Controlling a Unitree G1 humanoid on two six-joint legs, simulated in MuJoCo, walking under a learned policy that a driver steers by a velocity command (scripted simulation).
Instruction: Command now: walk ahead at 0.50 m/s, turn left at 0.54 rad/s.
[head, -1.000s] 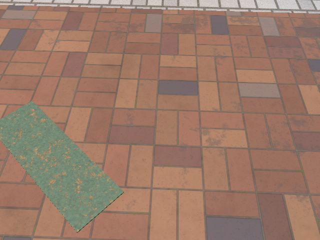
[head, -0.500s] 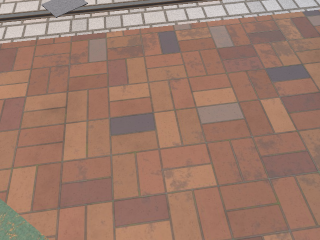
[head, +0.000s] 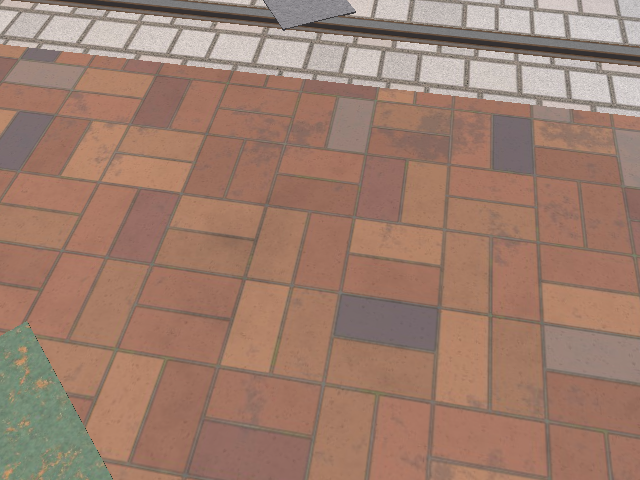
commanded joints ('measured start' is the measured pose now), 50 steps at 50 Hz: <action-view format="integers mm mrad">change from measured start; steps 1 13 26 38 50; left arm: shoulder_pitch -112 -296 27 36 149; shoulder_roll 123 49 129 160 125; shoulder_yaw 9 -9 27 24 1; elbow -167 -209 -145 -71 -60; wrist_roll -27 17 6 -3 -26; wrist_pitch -85 -34 -31 -21 -8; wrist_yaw -15 -21 -35 -24 -11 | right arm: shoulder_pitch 245 234 176 -32 328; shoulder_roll -162 -139 -139 -29 -168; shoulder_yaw -51 -31 -3 18 -40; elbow -14 -14 -52 -96 -48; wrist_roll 0 -1 11 -13 -27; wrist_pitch -16 -15 -30 -26 -41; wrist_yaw -15 -54 -46 -39 -35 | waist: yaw -110 -94 65 47 -129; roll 26 75 -86 -69 202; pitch -236 -70 -158 -33 -383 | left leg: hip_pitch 730 278 -283 -115 860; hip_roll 323 147 85 141 464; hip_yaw -632 -248 -181 -76 -709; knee -350 -417 652 12 -314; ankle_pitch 33 234 -228 254 -157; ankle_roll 246 112 -68 -124 141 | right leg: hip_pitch -652 -358 287 36 -586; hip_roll -9 -5 -284 -122 38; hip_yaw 182 89 602 169 226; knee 282 -457 -797 -925 199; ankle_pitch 88 634 99 564 -65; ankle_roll -44 29 -275 -225 -48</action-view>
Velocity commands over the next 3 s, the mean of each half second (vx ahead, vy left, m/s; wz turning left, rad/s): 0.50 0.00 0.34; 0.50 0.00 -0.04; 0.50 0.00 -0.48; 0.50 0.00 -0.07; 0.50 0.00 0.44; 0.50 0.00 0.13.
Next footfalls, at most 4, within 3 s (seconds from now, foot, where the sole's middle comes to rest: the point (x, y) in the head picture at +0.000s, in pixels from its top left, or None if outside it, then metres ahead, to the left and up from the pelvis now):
0.44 right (396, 478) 0.44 -0.11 -0.75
0.94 left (257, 365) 0.67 0.18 -0.75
1.48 right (378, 264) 0.94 -0.09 -0.75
2.04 left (322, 158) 1.30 0.05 -0.75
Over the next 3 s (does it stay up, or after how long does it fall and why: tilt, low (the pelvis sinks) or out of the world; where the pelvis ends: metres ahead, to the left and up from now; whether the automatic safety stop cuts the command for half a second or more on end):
stays up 1.65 -0.01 0.02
